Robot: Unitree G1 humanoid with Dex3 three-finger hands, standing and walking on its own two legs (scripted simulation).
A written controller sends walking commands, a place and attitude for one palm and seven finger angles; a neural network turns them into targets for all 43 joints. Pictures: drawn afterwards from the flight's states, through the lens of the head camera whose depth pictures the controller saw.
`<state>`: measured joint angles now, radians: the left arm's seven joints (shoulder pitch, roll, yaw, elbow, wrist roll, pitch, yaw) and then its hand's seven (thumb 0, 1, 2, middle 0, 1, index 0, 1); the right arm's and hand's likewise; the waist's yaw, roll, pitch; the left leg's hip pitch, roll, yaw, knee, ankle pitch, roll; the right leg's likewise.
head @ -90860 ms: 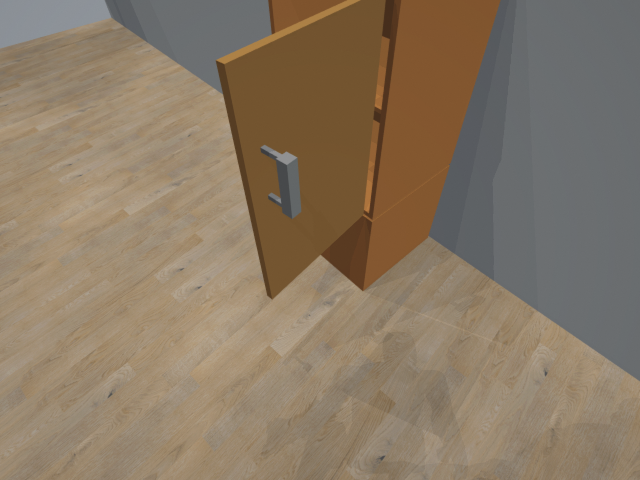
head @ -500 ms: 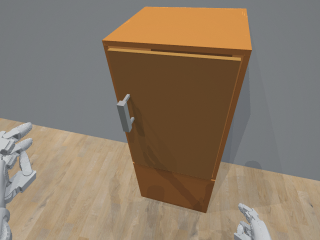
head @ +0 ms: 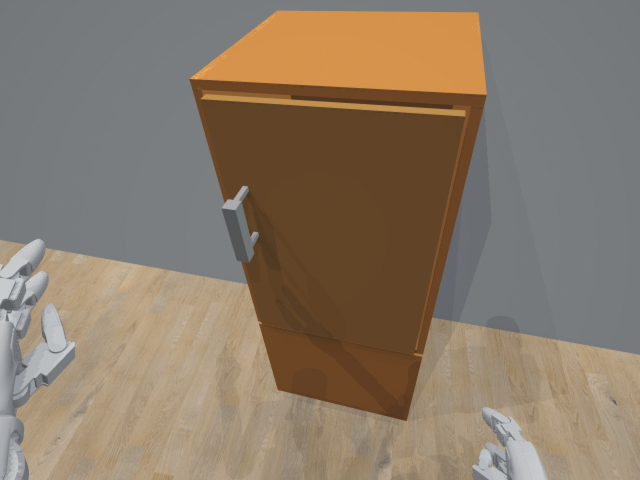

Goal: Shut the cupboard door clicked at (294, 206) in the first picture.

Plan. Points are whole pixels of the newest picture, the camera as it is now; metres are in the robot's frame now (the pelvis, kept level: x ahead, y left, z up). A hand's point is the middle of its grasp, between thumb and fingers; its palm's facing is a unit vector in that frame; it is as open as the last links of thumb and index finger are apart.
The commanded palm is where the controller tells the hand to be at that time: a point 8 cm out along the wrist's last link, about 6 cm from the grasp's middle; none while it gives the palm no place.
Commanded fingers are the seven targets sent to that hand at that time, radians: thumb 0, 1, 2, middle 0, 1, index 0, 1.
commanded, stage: step back with the hand held close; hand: left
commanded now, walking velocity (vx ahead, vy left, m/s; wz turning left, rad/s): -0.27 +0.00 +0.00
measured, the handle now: (244, 224) +0.53 +0.21 +0.03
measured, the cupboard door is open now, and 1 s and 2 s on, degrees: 0 0 0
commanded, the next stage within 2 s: stop stepping back and stand still in 0.94 s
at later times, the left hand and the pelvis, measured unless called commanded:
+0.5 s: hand out of the picture +0.14 +0.31 +0.16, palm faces +0.41 -0.78 -0.47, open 7.4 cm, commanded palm +0.08 +0.34 +0.17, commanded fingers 0.00 0.90 0.90 -0.20 -0.30 -0.20 -0.30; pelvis -0.07 +0.04 -0.01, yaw -1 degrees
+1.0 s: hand out of the picture +0.02 +0.33 +0.17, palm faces +0.54 -0.74 -0.40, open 7.4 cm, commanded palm -0.05 +0.35 +0.17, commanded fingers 0.00 0.90 0.90 -0.20 -0.30 -0.20 -0.30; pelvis -0.17 +0.04 -0.02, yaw +3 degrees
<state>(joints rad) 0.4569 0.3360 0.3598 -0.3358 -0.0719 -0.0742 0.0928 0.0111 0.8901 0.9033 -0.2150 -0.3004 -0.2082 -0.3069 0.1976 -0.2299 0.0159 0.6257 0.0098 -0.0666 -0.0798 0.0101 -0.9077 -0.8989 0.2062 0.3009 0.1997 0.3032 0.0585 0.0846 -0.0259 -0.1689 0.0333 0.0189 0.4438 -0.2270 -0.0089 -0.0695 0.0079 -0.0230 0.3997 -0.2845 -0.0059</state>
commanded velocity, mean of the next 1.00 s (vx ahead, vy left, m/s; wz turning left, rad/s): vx -0.31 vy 0.00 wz -0.03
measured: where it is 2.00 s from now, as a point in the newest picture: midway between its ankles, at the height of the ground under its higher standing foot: outside the picture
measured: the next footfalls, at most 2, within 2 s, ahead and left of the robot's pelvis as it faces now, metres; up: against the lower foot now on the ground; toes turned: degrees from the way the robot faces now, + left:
left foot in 0.84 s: -0.10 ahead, +0.14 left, +0.00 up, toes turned -1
right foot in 1.14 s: -0.26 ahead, -0.08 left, +0.00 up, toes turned +0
